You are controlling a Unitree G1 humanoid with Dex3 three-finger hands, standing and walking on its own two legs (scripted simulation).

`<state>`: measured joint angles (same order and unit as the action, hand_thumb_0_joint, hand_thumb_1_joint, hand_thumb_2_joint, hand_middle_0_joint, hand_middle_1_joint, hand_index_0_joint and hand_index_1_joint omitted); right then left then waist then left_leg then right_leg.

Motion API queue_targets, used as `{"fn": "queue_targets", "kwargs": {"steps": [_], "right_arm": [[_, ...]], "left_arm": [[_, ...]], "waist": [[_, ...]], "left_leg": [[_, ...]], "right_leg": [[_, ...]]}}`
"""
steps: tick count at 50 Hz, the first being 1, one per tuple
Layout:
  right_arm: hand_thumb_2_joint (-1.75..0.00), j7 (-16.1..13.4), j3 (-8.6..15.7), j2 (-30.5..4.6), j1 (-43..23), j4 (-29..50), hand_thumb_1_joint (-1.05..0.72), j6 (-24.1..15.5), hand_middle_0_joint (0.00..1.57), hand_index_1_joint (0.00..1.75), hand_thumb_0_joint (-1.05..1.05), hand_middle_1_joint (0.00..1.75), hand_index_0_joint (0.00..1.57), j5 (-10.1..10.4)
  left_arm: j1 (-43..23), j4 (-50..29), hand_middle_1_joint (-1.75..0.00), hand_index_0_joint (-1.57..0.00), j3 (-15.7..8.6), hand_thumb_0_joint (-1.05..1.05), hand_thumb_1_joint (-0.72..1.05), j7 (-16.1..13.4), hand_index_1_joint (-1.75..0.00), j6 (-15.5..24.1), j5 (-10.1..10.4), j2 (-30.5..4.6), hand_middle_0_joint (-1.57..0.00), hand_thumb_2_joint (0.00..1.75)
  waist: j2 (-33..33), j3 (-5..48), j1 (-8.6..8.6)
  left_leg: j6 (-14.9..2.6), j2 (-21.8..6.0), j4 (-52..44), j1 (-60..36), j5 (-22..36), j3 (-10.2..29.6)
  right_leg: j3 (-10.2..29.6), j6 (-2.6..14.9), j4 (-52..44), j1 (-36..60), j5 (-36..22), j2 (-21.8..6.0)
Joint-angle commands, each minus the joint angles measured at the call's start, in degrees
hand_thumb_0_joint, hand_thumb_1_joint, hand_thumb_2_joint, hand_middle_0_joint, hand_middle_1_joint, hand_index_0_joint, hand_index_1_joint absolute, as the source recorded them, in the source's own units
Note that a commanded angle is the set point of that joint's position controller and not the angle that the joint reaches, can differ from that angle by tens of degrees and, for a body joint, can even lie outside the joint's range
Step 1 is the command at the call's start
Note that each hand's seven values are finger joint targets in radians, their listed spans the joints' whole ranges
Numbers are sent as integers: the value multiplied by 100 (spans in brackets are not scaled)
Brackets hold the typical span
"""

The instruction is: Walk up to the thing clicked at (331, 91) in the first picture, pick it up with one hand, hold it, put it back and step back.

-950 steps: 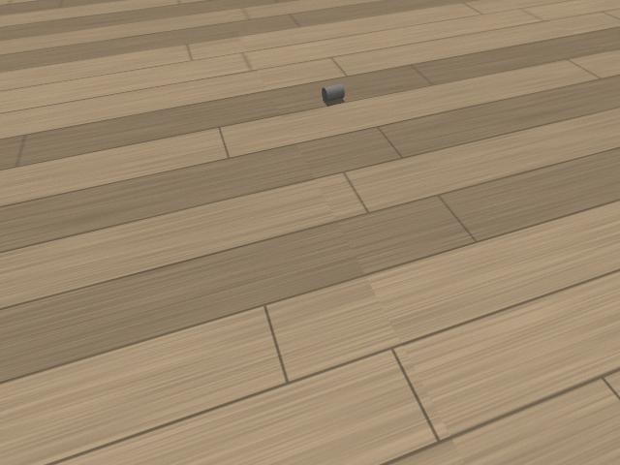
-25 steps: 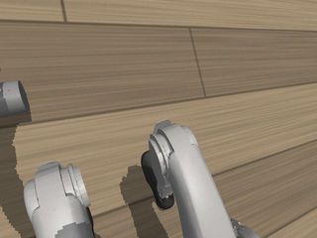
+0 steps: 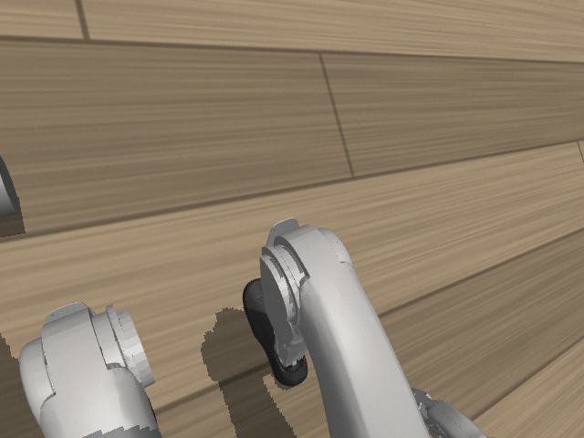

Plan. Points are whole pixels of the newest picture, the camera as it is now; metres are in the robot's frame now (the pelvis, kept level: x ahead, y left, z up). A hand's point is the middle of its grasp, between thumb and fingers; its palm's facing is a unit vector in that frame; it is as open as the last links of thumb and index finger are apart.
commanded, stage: close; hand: left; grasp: from above
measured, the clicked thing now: out of the picture +0.49 +0.26 -0.26
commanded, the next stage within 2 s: settle in 1.40 s
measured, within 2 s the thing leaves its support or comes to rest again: leaves its support in 1.82 s
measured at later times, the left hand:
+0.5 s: hand out of the picture +0.48 +0.27 -0.23, palm faces -0.44 -0.08 -0.89, open 11.7 cm
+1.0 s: hand out of the picture +0.48 +0.27 -0.23, palm faces -0.43 -0.09 -0.90, open 11.3 cm
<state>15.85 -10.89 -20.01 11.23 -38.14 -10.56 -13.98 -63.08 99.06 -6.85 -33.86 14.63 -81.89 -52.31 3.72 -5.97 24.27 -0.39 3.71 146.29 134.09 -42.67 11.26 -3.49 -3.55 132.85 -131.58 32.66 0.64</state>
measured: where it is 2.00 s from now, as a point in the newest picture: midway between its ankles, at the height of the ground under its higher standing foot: (217, 400)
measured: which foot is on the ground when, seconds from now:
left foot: down 0.00-1.00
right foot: down 0.00-1.00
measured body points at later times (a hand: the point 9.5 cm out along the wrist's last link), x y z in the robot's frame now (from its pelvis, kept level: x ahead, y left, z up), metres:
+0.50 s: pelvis +0.00 +0.00 +0.00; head +0.27 +0.11 +0.34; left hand +0.50 +0.27 -0.18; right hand +0.02 -0.26 -0.04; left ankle +0.06 +0.11 -0.27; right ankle +0.14 -0.15 -0.27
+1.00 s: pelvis +0.00 +0.00 +0.01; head +0.27 +0.11 +0.34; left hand +0.50 +0.27 -0.18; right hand +0.01 -0.26 -0.03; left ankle +0.06 +0.11 -0.27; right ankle +0.14 -0.14 -0.27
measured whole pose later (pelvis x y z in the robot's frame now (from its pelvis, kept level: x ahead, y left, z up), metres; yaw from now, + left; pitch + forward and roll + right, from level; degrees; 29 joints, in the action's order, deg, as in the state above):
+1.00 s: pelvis +0.00 +0.00 +0.01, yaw -1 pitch +30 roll -15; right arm 16.3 -12.9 -21.0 11.6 -35.7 -11.4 -13.6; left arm -62.8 97.2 -5.9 -33.9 13.7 -79.5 -54.3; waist 4.4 -7.7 24.8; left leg -0.2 3.3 145.4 133.7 -42.5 12.5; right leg -4.9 -3.1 131.0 -130.9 31.8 0.6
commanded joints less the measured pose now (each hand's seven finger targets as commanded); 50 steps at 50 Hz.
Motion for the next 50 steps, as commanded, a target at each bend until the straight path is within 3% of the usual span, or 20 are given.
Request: {"fn": "queue_targets", "kwargs": {"steps": [1,3,5,8,11,16,18,20,23,29,30,34,36,38,40,42,44,45,46,50], "right_arm": [[-89,17,490,-1806,1175,-33,-89,-68,20,30,0,30,20,-1],[-89,23,481,-1839,1162,-30,-88,-96,20,30,0,30,20,20],[-90,30,506,-1855,1205,-70,-89,-83,20,30,0,30,20,35],[-90,76,422,-1806,1165,-43,-89,-106,20,30,0,30,20,17],[-90,77,400,-1884,1183,-38,-89,-110,20,30,0,30,20,25],[-90,91,346,-1967,1110,69,-89,-142,20,30,0,30,20,5],[-90,114,251,-1923,1030,122,-89,-176,20,30,0,30,20,-27],[-90,86,244,-1968,1116,107,-89,-166,20,30,0,30,20,-1],[-90,69,209,-1950,1086,125,-89,-218,20,30,0,30,20,-33],[-90,47,234,-1993,1216,152,-89,-207,20,30,0,30,20,6],[-90,21,265,-2022,1189,152,-89,-184,20,30,0,30,20,31],[-90,47,253,-1986,1208,215,-89,-158,20,30,0,30,20,24],[-90,25,295,-2021,1147,211,-89,-155,20,30,0,30,20,43],[-90,13,323,-2048,1176,216,-89,-141,20,30,0,30,20,53],[-90,6,359,-2006,1233,206,-89,-112,20,30,0,30,20,39],[-90,32,359,-1979,1207,203,-89,-117,20,30,0,30,20,32],[-90,-9,361,-1960,1197,191,-89,-94,20,30,0,30,20,53],[-90,3,395,-1996,1246,192,-89,-97,20,30,0,30,20,57],[-90,0,434,-2024,1254,151,-89,-92,20,30,0,30,20,61],[-90,2,346,-1908,1211,186,-89,-92,20,30,0,30,20,57]], "left_arm": [[-1719,-555,-94,-19,106,0,-33,-248,-95,-9,118,-879,-20,102],[-1822,-679,-92,-23,89,0,-27,-282,-94,-9,125,-957,-25,102],[-1901,-845,-92,-25,-4,0,-25,-335,-93,-9,142,-1163,-26,99],[-1636,-365,-91,-26,182,0,-23,-323,-90,-77,128,-845,-26,93],[-1843,-632,-89,-28,89,0,-21,-340,-88,-64,156,-1089,-27,91],[-1879,-558,-87,-32,74,0,-17,-371,-86,-20,164,-1171,-31,88],[-1771,-333,-86,-33,192,0,-16,-321,-85,-32,159,-1032,-32,86],[-1907,-566,-84,-36,38,0,-13,-371,-84,-9,165,-1391,-36,88],[-1812,-476,-82,-38,171,0,-10,-332,-81,-30,208,-1274,-37,83],[-1741,-621,-78,-44,73,0,-3,-302,-78,-85,254,-1400,-43,81],[-1694,-763,-77,-45,-43,0,-3,-321,-77,-82,250,-1583,-45,81],[-1615,-659,-76,-49,22,0,4,-259,-76,-100,251,-1347,-49,80],[-1627,-632,-75,-52,59,0,6,-219,-75,-98,284,-1369,-52,80],[-1499,-741,-72,-54,-85,0,8,-223,-73,-105,276,-1470,-55,81],[-1451,-854,-71,-56,-86,0,11,-216,-72,-87,269,-1448,-57,80],[-1383,-601,-71,-58,44,0,15,-173,-72,-103,281,-1207,-59,77],[-1260,-615,-70,-61,-1,0,18,-189,-71,-108,314,-1356,-62,79],[-1439,-796,-69,-63,29,0,21,-167,-71,-98,276,-1294,-64,79],[-1493,-878,-69,-64,4,0,23,-173,-69,-86,313,-1244,-64,76],[-1415,-630,-66,-68,173,0,28,-144,-67,-114,344,-1088,-69,75]], "waist": [[-2698,3378,366],[-2758,3372,341],[-2975,3744,269],[-2748,3412,398],[-2975,3527,376],[-3010,3381,418],[-2720,3130,500],[-2793,3370,452],[-2685,3188,517],[-2775,3370,477],[-2851,3516,351],[-2845,3365,425],[-2812,3143,423],[-2868,3319,271],[-2904,3523,271],[-2851,3294,348],[-2718,3347,257],[-2802,3393,336],[-2941,3479,282],[-2654,3318,368]], "left_leg": [[31,-176,-1831,-2816,1195,-436],[55,-188,-1888,-2875,1214,-376],[65,-203,-1921,-3081,1414,-370],[62,-202,-1768,-2902,1529,-394],[84,-217,-1861,-3087,1642,-331],[123,-241,-1896,-3072,1604,-214],[66,-216,-1761,-2786,1425,-304],[36,-215,-1834,-2817,1382,-323],[10,-212,-1787,-2747,1184,-389],[27,-236,-1793,-2860,1493,-358],[43,-238,-1843,-2907,1527,-335],[80,-249,-1813,-2926,1607,-290],[67,-242,-1878,-2745,1295,-331],[98,-244,-1912,-2889,1438,-269],[83,-233,-1901,-2954,1543,-326],[95,-244,-1932,-2882,1411,-288],[34,-210,-1966,-2683,1219,-390],[57,-235,-1941,-2810,1342,-344],[102,-242,-1976,-2972,1472,-276],[47,-231,-1944,-2753,1299,-353]], "right_leg": [[-1012,433,-805,1833,-833,71],[-1010,434,-796,1793,-848,48],[-991,445,-801,1972,-1034,77],[-1014,436,-754,1908,-1163,84],[-1020,449,-772,1912,-1188,77],[-1079,451,-742,1879,-1115,68],[-1060,421,-763,1970,-1048,58],[-1020,429,-859,2136,-1048,91],[-1033,407,-923,2203,-932,97],[-1058,433,-927,2254,-1121,118],[-1049,459,-951,2266,-1120,116],[-1091,469,-878,2142,-1166,103],[-1061,481,-945,2103,-938,96],[-1063,498,-916,2027,-985,66],[-1039,485,-956,2209,-1100,101],[-1061,487,-906,2034,-1002,85],[-1012,487,-1046,2278,-910,126],[-1025,486,-971,2139,-987,98],[-1051,509,-920,2012,-1028,76],[-1017,478,-1002,2167,-977,102]]}}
